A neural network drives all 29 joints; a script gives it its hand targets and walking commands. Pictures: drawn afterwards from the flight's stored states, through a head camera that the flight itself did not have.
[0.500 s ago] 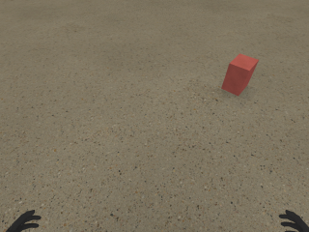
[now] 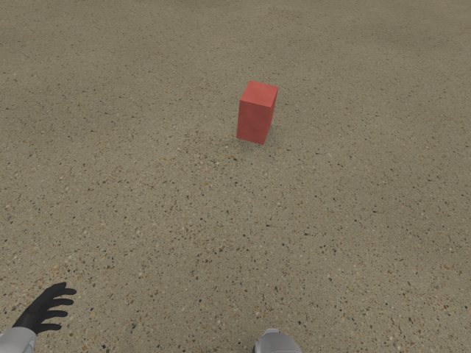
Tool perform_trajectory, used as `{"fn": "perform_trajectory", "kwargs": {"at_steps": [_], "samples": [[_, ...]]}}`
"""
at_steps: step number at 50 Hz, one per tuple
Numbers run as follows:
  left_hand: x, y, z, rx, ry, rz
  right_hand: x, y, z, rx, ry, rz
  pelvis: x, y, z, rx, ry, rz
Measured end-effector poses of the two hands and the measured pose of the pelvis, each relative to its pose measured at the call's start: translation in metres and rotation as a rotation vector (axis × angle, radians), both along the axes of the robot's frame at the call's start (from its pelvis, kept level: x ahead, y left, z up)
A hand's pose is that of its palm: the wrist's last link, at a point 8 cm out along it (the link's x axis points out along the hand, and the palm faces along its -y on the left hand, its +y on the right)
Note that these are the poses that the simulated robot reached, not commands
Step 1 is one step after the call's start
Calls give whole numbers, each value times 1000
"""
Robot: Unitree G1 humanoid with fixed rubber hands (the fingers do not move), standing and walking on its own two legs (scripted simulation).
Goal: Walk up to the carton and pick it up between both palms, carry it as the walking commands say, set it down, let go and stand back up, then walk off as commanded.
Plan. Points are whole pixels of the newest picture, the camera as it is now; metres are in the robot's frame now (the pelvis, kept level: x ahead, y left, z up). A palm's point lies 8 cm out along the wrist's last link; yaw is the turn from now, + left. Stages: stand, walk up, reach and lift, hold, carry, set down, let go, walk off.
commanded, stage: walk up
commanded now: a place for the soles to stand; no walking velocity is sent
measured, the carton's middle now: (256, 113) +1.51 -0.26 -0.63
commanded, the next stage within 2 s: none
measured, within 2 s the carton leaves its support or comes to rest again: neither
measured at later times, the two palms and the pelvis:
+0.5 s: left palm (71, 255) +0.33 +0.32 -0.10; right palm (389, 230) +0.36 -0.37 -0.07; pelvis +0.26 -0.02 -0.02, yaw -5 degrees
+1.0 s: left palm (133, 136) +0.65 +0.23 -0.05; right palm (385, 193) +0.49 -0.43 -0.10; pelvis +0.47 -0.09 -0.01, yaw -8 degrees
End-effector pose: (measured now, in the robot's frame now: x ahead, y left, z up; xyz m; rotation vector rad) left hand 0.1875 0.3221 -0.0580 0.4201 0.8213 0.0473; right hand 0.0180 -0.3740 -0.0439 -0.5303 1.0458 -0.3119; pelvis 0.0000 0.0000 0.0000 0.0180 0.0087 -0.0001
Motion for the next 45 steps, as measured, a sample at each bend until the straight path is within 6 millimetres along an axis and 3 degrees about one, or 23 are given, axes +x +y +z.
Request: {"fn": "perform_trajectory", "kwargs": {"at_steps": [5,8,10,13,19,22,25,29,35,41,43,45], "samples": [[116,-42,13,2,-98,-82,12,-22,-22,18,96,-93,59,-20,-11,-7,3,-26],[154,-55,9,25,-141,-73,45,-27,-41,49,106,-108,89,-35,-21,-17,-9,-38],[156,-57,4,30,-112,-44,81,-22,-46,82,73,-97,107,-39,-18,-22,-14,-44],[143,-51,-3,40,-35,11,140,-14,-47,121,22,-41,135,-41,-12,-29,-13,-55],[118,-28,-18,57,113,94,245,-2,-37,144,-34,56,191,-39,-7,-37,-14,-65],[123,-14,-29,54,164,120,299,3,-29,129,-82,86,224,-32,-10,-39,-15,-73],[147,-6,-46,52,193,109,342,2,-22,74,-148,99,258,-22,-22,-32,-18,-96],[202,-15,-53,39,198,57,359,-3,-9,50,-182,29,293,-22,-18,-5,-22,-129],[302,-41,-35,24,158,-45,355,-20,-4,44,-110,-60,343,-31,-5,-3,-6,-155],[410,-78,-13,57,57,-108,361,-49,-26,81,-20,-150,398,-59,-9,-6,-5,-162],[440,-87,-9,79,0,-104,373,-58,-41,93,5,-156,416,-71,-17,-14,-10,-156],[456,-92,-4,89,-29,-88,395,-60,-49,115,14,-157,431,-78,-18,-19,-13,-155]]}}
